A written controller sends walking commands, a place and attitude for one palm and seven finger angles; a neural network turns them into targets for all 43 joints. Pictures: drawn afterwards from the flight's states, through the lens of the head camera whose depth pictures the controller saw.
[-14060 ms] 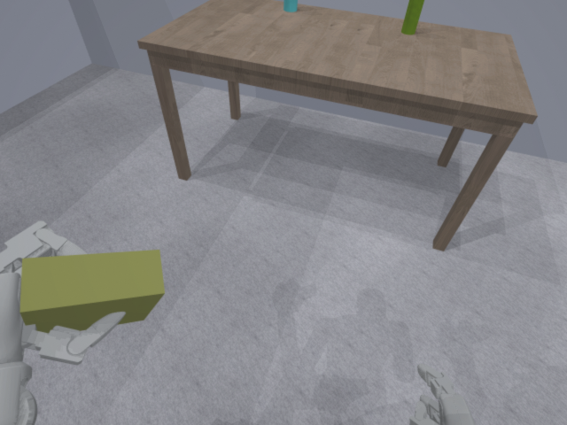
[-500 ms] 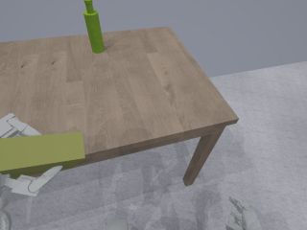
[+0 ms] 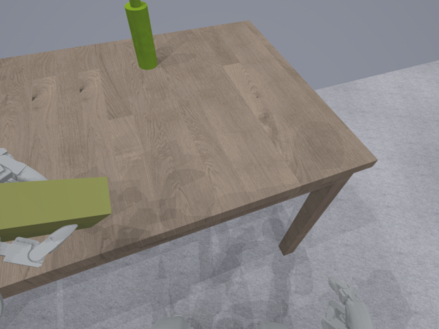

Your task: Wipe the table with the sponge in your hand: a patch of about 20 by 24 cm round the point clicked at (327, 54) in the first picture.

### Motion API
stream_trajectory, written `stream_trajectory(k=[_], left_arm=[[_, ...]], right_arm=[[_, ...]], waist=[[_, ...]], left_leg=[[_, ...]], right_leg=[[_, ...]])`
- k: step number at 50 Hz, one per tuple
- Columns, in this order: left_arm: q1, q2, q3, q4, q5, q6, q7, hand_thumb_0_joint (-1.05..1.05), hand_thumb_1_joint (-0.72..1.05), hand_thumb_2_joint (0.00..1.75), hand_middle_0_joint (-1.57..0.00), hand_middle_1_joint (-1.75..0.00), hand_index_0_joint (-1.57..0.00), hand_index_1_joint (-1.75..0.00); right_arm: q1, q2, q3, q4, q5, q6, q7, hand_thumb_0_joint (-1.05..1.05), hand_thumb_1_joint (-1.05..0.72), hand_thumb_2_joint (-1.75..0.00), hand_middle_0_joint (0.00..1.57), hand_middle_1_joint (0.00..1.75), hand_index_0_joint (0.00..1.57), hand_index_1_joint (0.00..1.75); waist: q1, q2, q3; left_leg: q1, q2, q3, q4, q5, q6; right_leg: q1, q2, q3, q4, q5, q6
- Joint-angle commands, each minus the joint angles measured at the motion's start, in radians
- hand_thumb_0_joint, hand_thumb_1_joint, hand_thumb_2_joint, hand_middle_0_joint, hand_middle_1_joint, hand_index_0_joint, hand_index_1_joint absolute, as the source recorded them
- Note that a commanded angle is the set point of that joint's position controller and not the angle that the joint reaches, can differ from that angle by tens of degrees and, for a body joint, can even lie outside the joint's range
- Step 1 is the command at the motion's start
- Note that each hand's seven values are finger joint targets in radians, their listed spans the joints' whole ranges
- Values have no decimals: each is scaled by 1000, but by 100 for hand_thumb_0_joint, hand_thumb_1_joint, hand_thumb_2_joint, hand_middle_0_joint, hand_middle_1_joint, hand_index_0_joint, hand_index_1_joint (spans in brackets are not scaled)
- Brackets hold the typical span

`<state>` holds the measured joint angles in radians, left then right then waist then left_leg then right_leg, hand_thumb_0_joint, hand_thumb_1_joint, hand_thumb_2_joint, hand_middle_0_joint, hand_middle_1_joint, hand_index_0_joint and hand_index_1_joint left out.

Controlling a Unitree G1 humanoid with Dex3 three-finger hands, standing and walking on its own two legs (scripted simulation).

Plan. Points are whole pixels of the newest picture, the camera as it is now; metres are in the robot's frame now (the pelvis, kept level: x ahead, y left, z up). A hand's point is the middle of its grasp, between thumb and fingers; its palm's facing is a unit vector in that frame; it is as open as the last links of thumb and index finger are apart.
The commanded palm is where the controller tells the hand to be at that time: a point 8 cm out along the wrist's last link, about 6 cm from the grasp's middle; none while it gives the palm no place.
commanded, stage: shuffle to correct the standing spot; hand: left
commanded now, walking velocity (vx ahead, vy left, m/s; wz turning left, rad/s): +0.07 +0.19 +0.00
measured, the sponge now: (66, 208) +0.24 +0.22 +0.15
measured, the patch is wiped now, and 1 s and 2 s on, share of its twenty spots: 0.00 0.00 0.00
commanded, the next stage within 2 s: come to a stop and stand still in 0.24 s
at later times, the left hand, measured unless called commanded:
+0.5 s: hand out of the picture +0.23 +0.34 +0.18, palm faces +0.41 -0.81 -0.41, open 9.0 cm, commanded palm +0.16 +0.37 +0.20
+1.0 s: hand out of the picture +0.22 +0.34 +0.18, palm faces +0.29 -0.87 -0.39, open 9.0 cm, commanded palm +0.16 +0.39 +0.20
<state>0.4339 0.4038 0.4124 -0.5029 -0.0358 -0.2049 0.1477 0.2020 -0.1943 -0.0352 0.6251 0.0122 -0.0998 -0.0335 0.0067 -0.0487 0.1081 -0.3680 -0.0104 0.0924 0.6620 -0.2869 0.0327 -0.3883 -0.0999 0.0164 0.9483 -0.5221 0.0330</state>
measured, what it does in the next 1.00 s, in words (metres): steps to the left: right foot, then left foot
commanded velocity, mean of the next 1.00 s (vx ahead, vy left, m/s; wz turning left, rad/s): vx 0.02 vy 0.00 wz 0.00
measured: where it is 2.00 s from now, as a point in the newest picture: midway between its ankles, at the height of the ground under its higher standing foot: outside the picture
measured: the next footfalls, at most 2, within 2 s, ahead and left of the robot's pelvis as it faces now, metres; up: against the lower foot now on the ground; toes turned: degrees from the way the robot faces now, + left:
right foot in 0.12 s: +0.04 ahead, -0.03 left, +0.00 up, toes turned -1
left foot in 0.38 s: +0.08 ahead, +0.24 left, +0.00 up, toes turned +3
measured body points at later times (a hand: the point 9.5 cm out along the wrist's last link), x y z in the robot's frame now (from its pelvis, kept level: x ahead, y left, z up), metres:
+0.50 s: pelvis +0.00 +0.09 +0.00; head +0.03 +0.10 +0.45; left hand +0.20 +0.38 +0.20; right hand +0.18 -0.14 -0.08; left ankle +0.04 +0.24 -0.72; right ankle -0.01 -0.03 -0.72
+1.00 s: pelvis -0.01 +0.11 +0.02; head +0.01 +0.12 +0.47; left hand +0.19 +0.38 +0.20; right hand +0.16 -0.14 -0.04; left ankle +0.04 +0.24 -0.72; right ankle +0.00 -0.03 -0.72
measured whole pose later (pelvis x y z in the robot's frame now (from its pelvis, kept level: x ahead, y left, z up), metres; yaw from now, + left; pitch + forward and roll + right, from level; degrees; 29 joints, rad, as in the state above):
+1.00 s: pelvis -0.01 +0.11 +0.02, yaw -2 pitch -1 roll -1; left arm 0.43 0.37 0.33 -0.46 -0.04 -0.22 0.08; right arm 0.20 -0.23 -0.03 0.58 0.01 -0.17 -0.02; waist 0.01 -0.02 0.07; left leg -0.28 0.07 0.08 0.48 -0.17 -0.02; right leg -0.21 -0.03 0.00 0.46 -0.23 0.03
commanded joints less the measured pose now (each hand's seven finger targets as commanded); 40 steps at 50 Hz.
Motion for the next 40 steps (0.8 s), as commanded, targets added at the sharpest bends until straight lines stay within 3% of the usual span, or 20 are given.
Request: stream_trajectory(k=[1, 3, 5, 7, 9, 10, 11, 13, 16, 18, 20, 22, 25, 28, 32, 33, 37, 38, 39, 40], left_arm=[[-7, 149, 85, -382, -11, -84, 20, 0, 10, 130, -120, -160, -120, -160], [54, 162, 116, -351, -20, -78, 24, 0, 10, 130, -120, -160, -120, -160], [72, 170, 140, -275, -20, -76, 20, 0, 10, 130, -120, -160, -120, -160], [78, 172, 148, -161, -39, -58, 25, 0, 10, 130, -120, -160, -120, -160], [44, 154, 140, -146, -47, -58, 24, 0, 10, 130, -120, -160, -120, -160], [41, 154, 137, -154, -37, -71, 25, 0, 10, 130, -120, -160, -120, -160], [46, 155, 136, -142, -24, -80, 26, 0, 10, 130, -120, -160, -120, -160], [31, 130, 100, -153, -9, -83, 28, 0, 10, 130, -120, -160, -120, -160], [-37, 134, 67, -242, -8, -73, 31, 0, 10, 130, -120, -160, -120, -160], [-56, 122, 45, -287, -3, -72, 30, 0, 10, 130, -120, -160, -120, -160], [-49, 127, 63, -211, 0, -55, 21, 0, 10, 130, -120, -160, -120, -160], [-116, 177, 102, -275, 6, -57, 19, 0, 10, 130, -120, -160, -120, -160], [-61, 152, 91, -329, -2, -64, 10, 0, 10, 130, -120, -160, -120, -160], [43, 99, 60, -260, -23, -32, -4, 0, 10, 130, -120, -160, -120, -160], [-13, 135, 82, -225, -26, -4, -2, 0, 10, 130, -120, -160, -120, -160], [-20, 95, 47, -199, -28, -1, -6, 0, 10, 130, -120, -160, -120, -160], [-58, 117, 42, -189, -16, 14, 1, 0, 10, 130, -120, -160, -120, -160], [-1001, 844, 572, -317, 122, -88, -29, 0, 10, 130, -120, -160, -120, -160], [-472, 264, 161, 189, 37, -50, -75, 0, 10, 130, -120, -160, -120, -160], [-280, 153, 70, 178, 19, -47, -88, 0, 10, 130, -120, -160, -120, -160]], right_arm=[[-76, -133, -32, -162, 8, -93, 9, 0, -90, -90, 20, 30, 20, 30], [-88, -132, -13, -170, 8, -88, 13, 0, -90, -90, 20, 30, 20, 30], [-92, -126, 1, -174, 6, -67, 13, 0, -90, -90, 20, 30, 20, 30], [-60, -129, -27, -187, 17, -38, 19, 0, -90, -90, 20, 30, 20, 30], [-80, -135, -25, -169, 14, -25, 27, 0, -90, -90, 20, 30, 20, 30], [-79, -123, -11, -158, 6, -20, 24, 0, -90, -90, 20, 30, 20, 30], [-70, -113, -3, -151, 3, -16, 20, 0, -90, -90, 20, 30, 20, 30], [-96, -88, -2, -165, 6, -22, 6, 0, -90, -90, 20, 30, 20, 30], [-96, -100, -23, -170, -3, -49, -17, 0, -90, -90, 20, 30, 20, 30], [-85, -131, -41, -182, 5, -62, -29, 0, -90, -90, 20, 30, 20, 30], [-70, -137, -37, -181, 15, -65, -31, 0, -90, -90, 20, 30, 20, 30], [-101, -115, -21, -168, 6, -73, -29, 0, -90, -90, 20, 30, 20, 30], [-73, -109, -9, -177, 7, -86, -15, 0, -90, -90, 20, 30, 20, 30], [-57, -114, -13, -179, 13, -74, -9, 0, -90, -90, 20, 30, 20, 30], [-95, -104, 6, -179, 9, -67, -23, 0, -90, -90, 20, 30, 20, 30], [-84, -99, 12, -180, 6, -63, -26, 0, -90, -90, 20, 30, 20, 30], [-99, -98, 15, -180, 12, -63, -32, 0, -90, -90, 20, 30, 20, 30], [5, -160, -38, -141, -55, -110, -35, 0, -90, -90, 20, 30, 20, 30], [-36, -49, 2, -85, -28, -114, -28, 0, -90, -90, 20, 30, 20, 30], [-11, -125, -28, -166, -10, -127, -17, 0, -90, -90, 20, 30, 20, 30]], waist=[[-5, 271, -269], [3, 285, -271], [10, 160, -252], [-11, -224, -205], [-14, -139, -151], [-12, -85, -159], [-11, -73, -175], [2, -110, -183], [-3, -53, -188], [-3, 81, -197], [-5, 211, -195], [3, 277, -172], [4, 238, -251], [-11, 61, -249], [-6, 224, -197], [-8, 240, -174], [-8, 124, -147], [67, -58, -28], [15, -122, -186], [45, 12, -174]], left_leg=[[211, 212, -218, -224, 416, 134], [113, 193, -193, -200, 347, 99], [-75, 147, -158, -92, 116, 42], [-262, 8, -75, 314, -186, -46], [-331, 80, -195, 498, -168, -56], [-306, 106, -204, 463, -158, -51], [-236, 109, -171, 364, -144, -44], [-54, 77, -75, 71, -104, -21], [166, 4, 41, -192, 108, -31], [233, 140, -121, -207, 217, 29], [165, 255, -271, -300, 335, 75], [102, 264, -282, -339, 268, 97], [173, 212, -187, -226, 349, 39], [139, 130, -121, -206, 226, -25], [138, 174, -135, -344, 69, -26], [100, 180, -151, -367, -8, -19], [87, 134, -106, -334, -113, -27], [3, 137, -18, -119, 127, -14], [155, 23, -39, -129, 151, -20], [211, 37, -13, -137, 177, -38]], right_leg=[[-16, 40, -93, -48, 22, -24], [127, 44, -111, -273, 121, -30], [349, -17, -49, -515, 365, -53], [338, -384, 488, -646, 524, -227], [300, -398, 425, -596, 584, -264], [296, -355, 302, -546, 661, -234], [270, -302, 183, -509, 715, -193], [211, -237, 74, -465, 687, -146], [161, -150, 16, -402, 541, -82], [76, -65, -20, -264, 385, -40], [39, 46, -91, -114, 56, -6], [85, 53, -67, -129, 46, -14], [220, 61, -73, -462, 282, -31], [271, 63, -24, -490, 482, -51], [228, 84, -54, -482, 356, -25], [230, 91, -63, -491, 317, -23], [229, 73, -21, -592, 310, -32], [89, 9, 77, -676, 426, -59], [104, -31, 127, -614, 516, -125], [102, -18, 173, -617, 609, -87]])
